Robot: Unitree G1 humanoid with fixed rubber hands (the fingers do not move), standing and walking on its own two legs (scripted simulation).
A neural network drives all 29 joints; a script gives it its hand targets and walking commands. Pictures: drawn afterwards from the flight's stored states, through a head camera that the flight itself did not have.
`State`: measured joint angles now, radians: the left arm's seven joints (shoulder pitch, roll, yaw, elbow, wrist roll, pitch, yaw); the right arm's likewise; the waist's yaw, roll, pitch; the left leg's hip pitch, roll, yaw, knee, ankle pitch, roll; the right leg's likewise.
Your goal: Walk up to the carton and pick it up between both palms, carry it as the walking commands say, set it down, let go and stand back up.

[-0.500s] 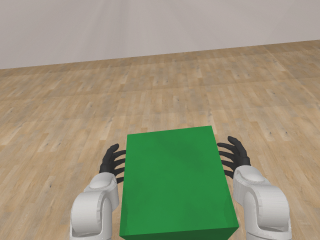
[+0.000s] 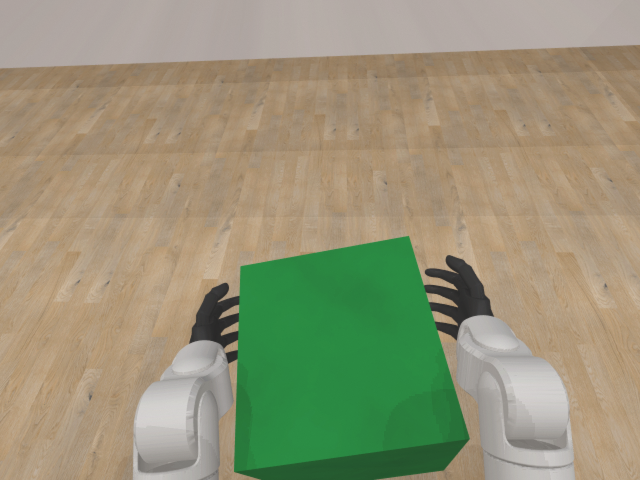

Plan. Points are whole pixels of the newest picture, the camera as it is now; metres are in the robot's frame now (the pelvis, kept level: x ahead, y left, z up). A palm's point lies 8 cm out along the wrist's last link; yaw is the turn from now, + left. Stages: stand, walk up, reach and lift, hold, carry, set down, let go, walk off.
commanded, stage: carry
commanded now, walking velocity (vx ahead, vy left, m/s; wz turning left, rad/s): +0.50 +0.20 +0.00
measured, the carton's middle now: (348, 374) +0.26 +0.00 -0.01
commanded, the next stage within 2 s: none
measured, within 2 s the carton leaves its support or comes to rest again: neither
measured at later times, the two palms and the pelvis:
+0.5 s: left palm (194, 152) +0.56 +0.21 +0.11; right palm (375, 127) +0.60 -0.07 +0.12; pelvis +0.33 +0.06 +0.03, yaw +3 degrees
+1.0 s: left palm (179, 51) +0.92 +0.32 +0.11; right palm (311, 41) +0.93 +0.04 +0.11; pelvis +0.67 +0.18 +0.01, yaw +0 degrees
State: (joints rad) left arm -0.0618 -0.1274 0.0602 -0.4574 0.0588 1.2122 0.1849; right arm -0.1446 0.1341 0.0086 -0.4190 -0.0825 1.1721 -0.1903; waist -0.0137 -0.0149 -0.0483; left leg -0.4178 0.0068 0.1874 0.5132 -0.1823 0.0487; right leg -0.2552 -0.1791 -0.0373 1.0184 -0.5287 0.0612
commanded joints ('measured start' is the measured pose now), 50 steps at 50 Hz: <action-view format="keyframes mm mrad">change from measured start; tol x32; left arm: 1 -547 -989 -685 -245 -352 -80 -185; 50 -400 -928 -601 -119 -283 -35 -173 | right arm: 1 -290 1080 576 -115 337 -37 178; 50 -233 979 577 -51 300 18 173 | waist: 1 0 157 -368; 14 38 -321 -234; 18 33 51 -202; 30 27 -217 -220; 34 -13 296 -377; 50 21 34 -235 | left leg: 1 606 269 -310 -201 341 114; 9 372 212 -118 -195 187 114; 12 68 91 25 174 364 3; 16 -332 58 -238 773 -215 -31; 31 273 -94 95 -167 153 -71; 35 862 354 -615 -195 259 184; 50 285 143 -23 -14 457 59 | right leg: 1 -390 44 -18 6 59 -32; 11 144 153 -191 -568 415 -73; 13 394 -154 304 -769 87 -209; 15 468 -311 544 -805 464 -321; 31 295 -32 -222 -480 946 -27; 34 -333 167 -133 87 -73 12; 36 -473 84 -6 195 -48 -33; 50 101 156 -194 -579 438 -86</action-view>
